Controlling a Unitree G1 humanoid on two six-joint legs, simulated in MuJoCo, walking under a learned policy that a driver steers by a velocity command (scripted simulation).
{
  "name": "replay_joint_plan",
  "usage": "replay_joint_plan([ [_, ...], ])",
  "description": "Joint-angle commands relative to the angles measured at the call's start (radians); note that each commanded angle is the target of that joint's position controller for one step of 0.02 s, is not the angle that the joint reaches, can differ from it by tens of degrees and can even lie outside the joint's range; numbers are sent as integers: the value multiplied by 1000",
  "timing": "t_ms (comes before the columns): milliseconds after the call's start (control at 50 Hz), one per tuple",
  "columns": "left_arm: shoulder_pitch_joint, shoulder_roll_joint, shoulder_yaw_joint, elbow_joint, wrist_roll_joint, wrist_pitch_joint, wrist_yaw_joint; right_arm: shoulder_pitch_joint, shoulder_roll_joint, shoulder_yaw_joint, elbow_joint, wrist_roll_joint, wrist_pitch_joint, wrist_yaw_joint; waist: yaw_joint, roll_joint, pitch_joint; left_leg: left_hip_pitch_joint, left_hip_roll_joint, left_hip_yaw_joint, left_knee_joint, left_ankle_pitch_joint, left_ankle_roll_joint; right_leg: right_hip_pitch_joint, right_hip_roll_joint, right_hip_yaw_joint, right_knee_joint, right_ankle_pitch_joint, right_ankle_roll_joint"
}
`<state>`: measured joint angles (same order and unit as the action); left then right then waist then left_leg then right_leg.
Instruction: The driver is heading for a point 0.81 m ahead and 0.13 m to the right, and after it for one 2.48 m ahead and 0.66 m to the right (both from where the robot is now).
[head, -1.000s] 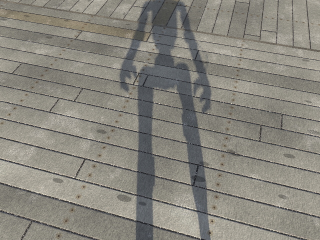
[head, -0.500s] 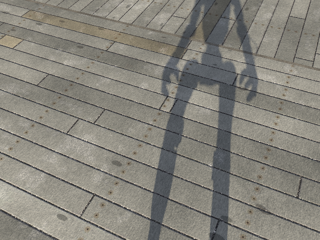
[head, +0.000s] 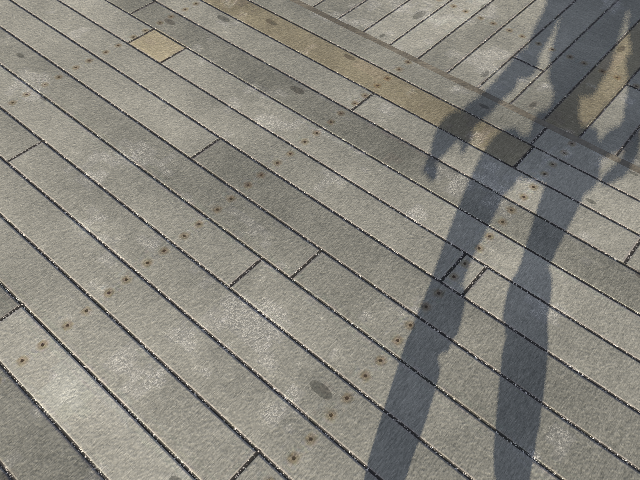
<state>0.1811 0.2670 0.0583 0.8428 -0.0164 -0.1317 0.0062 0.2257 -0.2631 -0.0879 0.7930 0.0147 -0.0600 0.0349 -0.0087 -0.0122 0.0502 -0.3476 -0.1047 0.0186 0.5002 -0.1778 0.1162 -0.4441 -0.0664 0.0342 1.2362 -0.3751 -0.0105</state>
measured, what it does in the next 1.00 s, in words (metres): walks ahead, turning right: right foot, then left foot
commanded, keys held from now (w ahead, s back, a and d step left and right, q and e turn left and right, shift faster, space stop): w+q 0.08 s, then w+e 0.92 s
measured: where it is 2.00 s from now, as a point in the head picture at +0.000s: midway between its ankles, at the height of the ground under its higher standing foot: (382, 344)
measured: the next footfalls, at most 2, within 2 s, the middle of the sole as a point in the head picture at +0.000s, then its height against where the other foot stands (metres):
right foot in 0.40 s outside the picture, level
left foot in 0.90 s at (307, 365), level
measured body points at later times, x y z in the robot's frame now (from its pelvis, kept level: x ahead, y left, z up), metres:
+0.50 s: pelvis +0.30 -0.05 -0.01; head +0.33 -0.05 +0.44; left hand +0.47 +0.20 -0.11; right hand +0.36 -0.32 -0.13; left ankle +0.13 +0.07 -0.63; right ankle +0.38 -0.12 -0.73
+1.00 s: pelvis +0.58 -0.03 +0.00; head +0.60 -0.03 +0.45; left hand +0.73 +0.22 -0.12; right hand +0.68 -0.33 -0.07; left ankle +0.66 +0.05 -0.73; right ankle +0.43 -0.12 -0.65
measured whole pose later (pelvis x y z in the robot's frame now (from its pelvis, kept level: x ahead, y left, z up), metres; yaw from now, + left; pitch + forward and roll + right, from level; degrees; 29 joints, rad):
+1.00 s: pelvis +0.58 -0.03 +0.00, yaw -19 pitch +2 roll +1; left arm 0.35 0.30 0.06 0.73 -0.03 -0.03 0.01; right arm 0.13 -0.25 -0.05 0.67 -0.01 -0.12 0.00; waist 0.03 -0.04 -0.01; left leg -0.37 -0.04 0.00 0.50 -0.17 0.02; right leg -0.37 0.06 0.12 1.13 -0.44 -0.03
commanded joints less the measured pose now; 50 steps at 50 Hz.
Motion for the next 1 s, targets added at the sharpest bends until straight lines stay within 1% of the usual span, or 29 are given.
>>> replay_joint_plan([
  [20,29,112,35,-77,21,5,4,-16,-99,-17,-85,0,-24,-13,40,9,-110,188,273,-374,-272,262,197,-173,-65,46,-101,79,21],
  [80,-65,80,27,-120,36,22,12,43,-146,-28,-77,2,-25,-35,19,27,-72,124,233,-299,-285,343,183,-194,-40,16,-276,209,60],
  [160,-166,40,7,-132,22,16,-7,111,-113,-13,-47,1,-20,-47,-46,90,-61,151,189,-188,-280,308,106,-148,-10,-20,-575,500,43],
  [200,-223,42,2,-148,11,13,-18,144,-122,-11,-30,-2,-25,-45,-78,101,-39,184,217,-199,-290,234,94,-145,-3,-31,-638,564,23],
  [260,-288,64,1,-179,3,8,-36,181,-135,-11,-3,-8,-25,-44,-103,86,-6,347,288,-223,-259,268,92,-256,-2,-23,-683,496,-18],
  [320,-296,65,-3,-202,-2,0,-62,186,-145,-12,14,-13,-14,-51,-90,83,-2,475,334,-200,-196,442,75,-308,16,-36,-702,359,-64],
  [360,-209,90,8,-187,-2,3,-69,145,-163,-13,4,-16,-8,-56,-36,108,-71,468,318,-148,-101,767,50,-141,77,-82,-702,283,-100],
  [380,-108,118,23,-162,0,7,-66,123,-173,-14,-2,-18,-3,-57,21,112,-137,452,294,-115,14,935,35,6,119,-109,-711,285,-124],
  [400,42,153,41,-125,4,11,-60,91,-178,-10,-14,-18,-2,-59,102,91,-214,362,256,-80,196,937,6,225,110,-75,-738,358,-161],
  [420,203,223,56,-104,13,19,-50,90,-144,5,-42,-39,-10,-62,146,-46,-327,146,190,-34,514,578,-30,505,-75,187,-739,430,-233],
  [440,218,253,62,-95,11,19,-57,233,-32,36,-42,-34,-33,-41,51,-304,-408,-269,5,-70,825,-332,-101,823,-273,684,-835,280,-409],
  [460,213,165,46,-96,-9,28,-52,156,-125,27,-48,-16,-60,-29,105,-177,-362,-391,60,-174,887,-338,-84,823,-244,715,-908,93,-364],
  [480,148,140,38,-118,-4,35,-43,46,-153,19,-84,11,-76,-21,105,-104,-212,-446,103,-159,859,-247,-79,687,-215,579,-934,114,-323],
  [500,95,136,35,-137,4,39,-41,-2,-142,22,-95,1,-85,-24,75,14,-140,-414,138,-141,791,-187,-79,543,-178,492,-955,211,-300],
  [520,65,126,31,-152,7,41,-40,-18,-142,15,-102,-19,-85,-30,46,60,-97,-376,160,-130,720,-157,-92,438,-149,439,-974,324,-295],
  [540,52,123,27,-161,16,41,-38,0,-135,12,-110,-28,-77,-32,12,38,-97,-321,178,-131,677,-142,-103,373,-125,402,-993,393,-295],
  [600,59,132,31,-168,6,41,-27,15,-102,16,-125,-34,-50,-45,-13,-20,-89,-287,190,-99,538,-119,-148,265,-87,316,-1019,497,-299],
  [640,86,162,41,-164,1,45,-14,-57,-84,23,-150,-37,-42,-51,6,-30,-71,-284,177,-79,406,-11,-174,213,-58,268,-1026,511,-282],
  [720,156,167,45,-146,-11,66,2,-202,-56,35,-182,-27,-52,-42,67,-62,-74,-174,114,-69,127,236,-180,173,1,232,-986,427,-213],
  [780,200,163,45,-136,-16,78,5,-266,-79,28,-205,-12,-63,-29,86,-78,-73,-149,89,-90,35,227,-171,238,-26,311,-932,353,-200],
  [820,201,161,46,-139,-14,85,9,-269,-106,17,-211,-8,-74,-22,73,-92,-73,-124,82,-109,-21,160,-151,300,-49,381,-881,319,-189],
  [860,168,156,47,-151,-11,91,11,-187,-131,1,-193,-5,-84,-23,18,-120,-90,-4,84,-98,-79,120,-113,307,-43,412,-808,350,-164],
  [880,151,126,37,-164,-6,89,9,-92,-159,-14,-175,-14,-88,-30,-31,-112,-153,160,126,-114,-92,126,-76,266,-1,378,-701,384,-134],
  [900,140,68,16,-189,9,82,4,63,-217,-30,-164,-30,-89,-40,-99,-14,-285,417,297,-267,-69,91,-5,138,60,288,-434,262,-96],
  [920,287,17,-3,-213,-16,73,4,150,-285,-47,-126,-38,-73,-38,-39,317,-400,719,516,-695,-120,-63,163,-208,186,153,-143,-201,-37],
  [940,291,117,12,-189,-26,72,7,142,-199,-32,-135,-16,-66,-33,-56,253,-341,686,537,-796,-164,-269,158,-341,98,159,4,-209,-22],
  [960,188,171,28,-197,-19,79,6,105,-138,-16,-144,-14,-60,-36,-82,146,-211,568,487,-644,-181,-265,111,-374,66,146,51,-113,-12],
  [980,134,163,30,-208,-7,85,7,57,-123,-6,-148,-20,-54,-36,-66,77,-134,445,441,-515,-200,-154,81,-348,34,114,42,-37,-2],
  [1000,102,150,33,-222,1,85,3,26,-105,1,-140,-23,-50,-35,-47,74,-79,353,401,-428,-227,-60,72,-332,10,108,2,12,3],
])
